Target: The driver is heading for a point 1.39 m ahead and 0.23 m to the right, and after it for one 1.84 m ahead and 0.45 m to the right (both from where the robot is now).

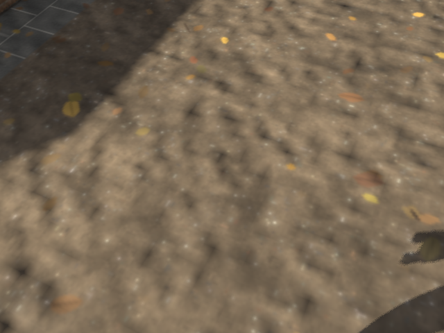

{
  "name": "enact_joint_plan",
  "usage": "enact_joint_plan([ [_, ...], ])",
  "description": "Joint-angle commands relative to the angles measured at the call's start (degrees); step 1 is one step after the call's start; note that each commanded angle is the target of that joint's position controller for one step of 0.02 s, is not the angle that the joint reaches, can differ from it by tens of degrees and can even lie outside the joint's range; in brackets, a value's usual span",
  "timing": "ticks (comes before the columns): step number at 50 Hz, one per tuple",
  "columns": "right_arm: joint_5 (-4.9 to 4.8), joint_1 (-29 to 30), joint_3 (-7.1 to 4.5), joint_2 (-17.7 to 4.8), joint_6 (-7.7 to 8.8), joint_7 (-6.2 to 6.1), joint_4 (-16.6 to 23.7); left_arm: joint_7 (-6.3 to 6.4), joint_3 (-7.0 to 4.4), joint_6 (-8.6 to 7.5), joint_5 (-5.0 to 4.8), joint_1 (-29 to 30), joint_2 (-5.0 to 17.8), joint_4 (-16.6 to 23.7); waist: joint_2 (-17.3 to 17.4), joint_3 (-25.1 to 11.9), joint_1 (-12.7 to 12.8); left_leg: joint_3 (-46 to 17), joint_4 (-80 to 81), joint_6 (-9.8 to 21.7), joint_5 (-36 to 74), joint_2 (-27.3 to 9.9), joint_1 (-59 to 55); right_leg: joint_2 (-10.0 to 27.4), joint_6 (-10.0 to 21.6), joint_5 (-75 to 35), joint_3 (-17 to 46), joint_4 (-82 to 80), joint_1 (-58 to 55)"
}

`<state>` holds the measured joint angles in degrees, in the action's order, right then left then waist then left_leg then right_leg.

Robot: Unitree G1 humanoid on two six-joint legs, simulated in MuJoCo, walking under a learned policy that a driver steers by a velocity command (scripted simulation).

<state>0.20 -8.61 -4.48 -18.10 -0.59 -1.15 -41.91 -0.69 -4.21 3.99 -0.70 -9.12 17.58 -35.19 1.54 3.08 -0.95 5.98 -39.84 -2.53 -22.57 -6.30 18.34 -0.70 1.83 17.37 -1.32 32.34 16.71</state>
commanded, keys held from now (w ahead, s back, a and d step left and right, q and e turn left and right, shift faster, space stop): e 0.18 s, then w+e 0.38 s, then w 0.44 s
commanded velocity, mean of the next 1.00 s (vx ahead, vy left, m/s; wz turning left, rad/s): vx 0.30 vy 0.00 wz -0.45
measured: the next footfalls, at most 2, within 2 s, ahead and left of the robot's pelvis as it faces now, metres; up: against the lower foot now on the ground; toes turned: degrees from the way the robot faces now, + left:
left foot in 0.40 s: +0.11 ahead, +0.12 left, +0.00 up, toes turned -19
right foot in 0.86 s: +0.28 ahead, -0.26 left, +0.00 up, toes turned -27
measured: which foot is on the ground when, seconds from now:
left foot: up 0.00-0.38, down 0.40-0.88, up 0.90-1.00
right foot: down 0.00-0.42, up 0.44-0.84, down 0.86-1.00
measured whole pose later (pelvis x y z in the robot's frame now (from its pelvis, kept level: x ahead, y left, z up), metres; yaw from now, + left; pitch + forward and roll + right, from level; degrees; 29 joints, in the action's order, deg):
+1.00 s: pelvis +0.24 -0.14 +0.01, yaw -26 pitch +1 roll +0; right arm -1.5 -18.7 -2.5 -17.8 4.8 0.3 -47.0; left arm -1.9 -2.5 -3.1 -0.1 -11.5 15.7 -37.3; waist 1.2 2.8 -1.4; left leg -1.1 -66.7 0.8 -20.1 -5.2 22.8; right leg -2.0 3.3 10.6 -2.2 28.6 19.6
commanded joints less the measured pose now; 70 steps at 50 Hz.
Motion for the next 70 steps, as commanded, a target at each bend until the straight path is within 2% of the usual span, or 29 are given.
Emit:
enact_joint_plan([
  [1, 0.99, 5.09, -1.55, -6.31, 1.05, -0.60, 6.37, 0.25, -3.60, -2.44, 2.20, -6.86, 13.27, 3.71, -11.93, -10.74, 5.69, -8.59, -27.35, -1.92, -16.18, 5.06, 20.09, 22.13, 18.99, -37.99, 28.70, -12.39, -16.72],
  [2, -0.09, 4.93, -1.84, -6.63, 0.79, -0.73, 6.07, 0.42, -3.00, -3.25, 1.89, -4.33, 11.73, 3.24, -10.09, -8.60, 3.68, -9.85, -28.40, -1.20, -11.33, 4.14, 20.30, 18.59, 15.83, -33.44, 23.83, -12.37, -14.74],
  [4, 0.44, 2.90, -2.29, -7.10, 0.30, -1.52, 4.55, 1.18, -2.30, -3.26, -0.05, 0.66, 9.46, 3.71, -8.11, -6.71, 1.36, -10.52, -24.89, -1.60, -3.73, 3.64, 19.90, 14.18, 11.48, -28.57, 19.77, -12.33, -12.36],
  [9, -0.07, 2.16, -1.54, -4.70, 0.84, -0.98, 4.13, 2.36, -2.17, -2.55, 0.20, -0.11, 9.75, 3.58, -8.81, -8.28, 1.26, -10.11, -15.32, -3.14, 2.85, 6.31, 14.80, 11.20, 11.23, -26.77, 19.37, -11.86, -11.10],
  [12, -0.50, 4.10, -1.17, -4.54, 1.51, -0.01, 4.83, 2.52, -2.42, -2.54, -0.36, -1.86, 10.39, 3.08, -10.61, -7.32, 2.93, -10.20, -5.65, -2.45, 4.42, 6.97, 11.73, 10.03, 11.52, 2.51, 24.05, -15.73, -8.16],
  [15, -1.19, 5.25, -1.38, -5.45, 3.17, 1.03, 5.66, 2.03, -2.49, -3.03, -0.26, -2.36, 11.14, 2.73, -12.02, -4.56, 3.35, -10.34, 1.57, -0.73, 1.69, 7.83, 8.16, 10.01, 11.76, 12.33, 28.85, -17.10, -5.03],
  [19, -1.92, -0.49, -1.82, -4.96, 5.50, 1.76, 3.86, 1.76, -1.77, -3.07, -0.62, -0.65, 9.76, 2.84, -9.95, -3.95, -0.88, -8.97, 15.93, 2.14, 8.86, 8.20, -7.11, 6.51, 9.06, 16.11, 30.80, -13.92, 2.11],
  [20, -1.74, -3.80, -2.34, -6.03, 5.76, 1.45, 2.92, 1.85, -1.16, -3.26, -0.50, -0.37, 7.76, 3.11, -7.93, -4.78, -2.58, -10.53, 18.44, 3.39, 9.92, 5.41, -15.10, 4.02, 6.72, 17.30, 28.66, -9.58, 7.38],
  [21, -0.71, -10.01, -2.91, -8.71, 5.80, 0.91, 2.01, 1.76, 0.16, -3.54, -0.19, -0.69, 3.40, 3.47, 0.02, -8.09, -4.26, -20.95, 21.29, 6.50, 1.77, -4.91, -24.47, -0.83, 3.06, 20.24, 21.46, 5.43, 15.06],
  [22, 1.24, -13.19, -3.71, -13.32, 5.81, 1.38, 0.89, 1.77, 0.08, -4.21, -1.17, 0.42, 3.40, 6.51, 11.07, -4.79, -3.64, -41.06, 28.40, 13.15, -15.31, -14.82, -24.35, -6.40, 1.32, 18.83, 12.73, 17.97, 28.10],
  [23, 0.97, -9.43, -3.32, -11.42, 6.20, 1.53, 1.56, 1.80, -0.91, -4.74, -1.04, 0.48, 7.54, 6.35, 9.36, 0.06, -2.08, -42.85, 29.50, 15.21, -19.99, -16.88, -20.30, -0.50, 0.32, 14.17, 12.80, 25.43, 31.95],
  [24, -0.04, -6.74, -2.34, -7.91, 6.20, 1.06, 2.32, 1.51, -1.62, -4.77, -0.90, -0.54, 9.22, 5.05, 8.50, 2.15, -1.37, -37.26, 29.68, 13.83, -17.76, -13.94, -19.57, 0.68, -0.53, 9.71, 11.80, 28.15, 33.24],
  [27, -0.14, -6.26, -1.17, -5.49, 5.96, 0.02, 2.44, 0.56, -1.49, -5.12, -0.49, -0.77, 6.87, 3.89, 6.29, 1.89, -1.73, -23.56, 30.52, 10.74, -1.55, -9.23, -18.94, 3.07, -2.65, -0.43, 9.32, 32.12, 32.83],
  [31, 0.49, -10.07, -0.84, -5.51, 6.34, 0.22, 0.61, -0.06, -0.22, -5.88, -0.61, 1.57, 3.03, 4.82, 4.36, 1.73, -3.03, -14.25, 32.19, 12.20, 10.11, -7.35, -16.85, 3.35, -4.14, -8.06, 7.50, 27.88, 31.22],
  [36, -1.10, -11.99, -1.11, -8.18, 5.59, 0.72, -1.80, -1.62, 1.33, -7.00, -0.26, 8.54, 0.47, 6.61, 3.82, 3.64, -4.45, -7.30, 32.98, 12.32, 18.16, -7.02, -14.73, 3.89, -3.56, -13.79, 1.29, 9.75, 22.88],
  [40, -2.38, -14.13, -1.50, -10.24, 4.73, 1.09, -4.16, -2.53, 0.67, -7.45, -0.66, 9.19, 2.68, 7.29, 5.14, 3.14, -2.39, -6.61, 29.60, 11.50, 31.47, -10.03, -18.97, 1.99, 0.52, -9.07, -1.04, 1.59, 15.16],
  [42, -2.49, -13.29, -1.41, -10.81, 4.17, 0.85, -4.77, -2.02, -1.44, -7.31, -0.43, -2.06, 6.22, 4.27, 5.19, -4.75, 5.11, -2.50, 15.47, 9.22, 53.99, -8.12, -18.69, -1.67, 3.96, -10.79, -3.56, -2.70, -2.05],
  [43, -1.93, -13.96, -0.68, -9.30, 4.38, 0.56, -4.57, -1.23, -2.89, -6.83, -0.40, -10.95, 9.00, 1.76, 4.23, -10.76, 9.31, -0.67, 3.40, 7.20, 51.66, -5.91, -11.10, -0.50, 5.51, -11.83, -1.58, -1.42, -17.11],
  [44, -0.38, -17.08, 1.44, -3.36, 5.12, 0.86, -1.51, -0.31, -4.18, -6.41, 0.76, -18.70, 15.28, 0.64, -8.77, -20.98, 9.46, 0.47, -20.06, 3.38, 25.46, 0.64, 10.64, 15.46, 12.61, -4.22, 22.64, -1.72, -40.53],
  [45, -0.47, -17.59, 2.14, -2.19, 6.41, 1.15, -2.32, -0.32, -3.34, -6.55, 0.19, -19.60, 13.89, 0.28, -14.92, -29.02, 8.25, -9.15, -32.47, 2.56, -9.29, 7.23, 17.59, 23.20, 17.33, 2.68, 45.24, -12.82, -42.09],
  [46, -2.52, -12.94, 0.43, -7.45, 7.04, 1.56, -0.90, -0.70, -1.90, -7.06, 0.39, -15.61, 10.08, 0.24, -11.35, -20.38, 8.27, -12.21, -36.69, 3.31, -7.26, 3.80, 23.51, 21.54, 14.74, 5.39, 39.17, -14.90, -35.86],
  [47, -3.16, -8.68, 0.60, -7.33, 7.39, 1.66, 0.48, -0.76, -1.33, -7.32, 0.22, -12.23, 8.29, 0.05, -9.51, -12.42, 6.88, -10.24, -35.28, 4.19, -2.73, 1.20, 25.03, 19.16, 13.15, 2.46, 30.57, -15.58, -27.34],
  [48, -2.16, -7.11, 0.71, -6.43, 7.43, 1.38, 0.63, -0.90, -0.85, -7.59, 0.31, -8.94, 6.89, -0.27, -5.95, -7.66, 4.81, -9.39, -31.45, 4.19, 1.89, -0.83, 23.64, 16.55, 12.12, -2.24, 24.61, -17.11, -19.46],
  [51, -1.19, -10.71, 0.74, -4.21, 5.69, 1.58, -1.13, -1.06, -0.39, -8.83, 0.94, -4.48, 4.52, -0.40, -7.17, -4.90, 0.22, -9.71, -26.74, 3.11, 8.77, -3.04, 16.15, 13.07, 12.36, -10.94, 16.81, -22.54, -8.59],
  [55, -0.91, -6.22, 1.07, -2.91, 4.18, 1.37, -0.07, -0.57, -0.75, -10.19, 1.09, -5.44, 5.40, -3.29, -4.92, -0.56, 0.10, -9.87, -17.86, 0.95, 17.14, -3.25, 20.87, 12.58, 12.24, -17.75, 8.74, -25.91, -6.87],
  [60, -1.47, 3.32, 1.97, -1.28, 5.07, 2.81, 2.61, 0.27, -1.10, -10.18, 1.07, -8.18, 7.31, -5.83, -3.77, 2.18, 3.94, -7.86, -0.31, 2.18, 31.32, 0.33, 18.23, 11.69, 9.05, -18.52, 0.01, -27.72, -8.29],
  [65, -1.41, 8.85, 2.06, -1.51, 5.33, 4.75, 6.31, 0.79, -1.62, -8.49, 0.18, -11.14, 8.23, -8.67, -2.75, 3.07, 5.40, -6.94, 6.77, 5.16, 26.65, 2.13, 22.31, 15.40, 7.51, -25.20, -2.85, -23.39, -21.24],
  [68, -1.11, 4.88, 0.78, -4.05, 4.90, 5.23, 7.21, 1.71, -2.18, -6.95, 0.25, -10.00, 10.35, -8.41, -5.88, -2.27, 2.12, -1.78, 6.32, 8.13, 16.61, 7.04, 14.45, 15.30, 5.24, -53.56, -5.31, -11.44, -25.68],
  [70, -1.32, -10.50, -2.22, -9.49, 4.37, 4.18, 4.30, 2.73, -1.73, -6.08, 0.49, -9.28, 10.11, -7.40, -4.57, -11.51, -6.24, -3.16, 8.79, 11.99, 17.97, 9.63, -9.11, 12.02, 1.93, -56.45, -7.99, 11.99, -16.19],
])
Over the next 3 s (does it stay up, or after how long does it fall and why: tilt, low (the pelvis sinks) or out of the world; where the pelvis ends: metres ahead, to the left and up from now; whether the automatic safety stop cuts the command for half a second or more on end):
stays up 1.02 -0.32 0.01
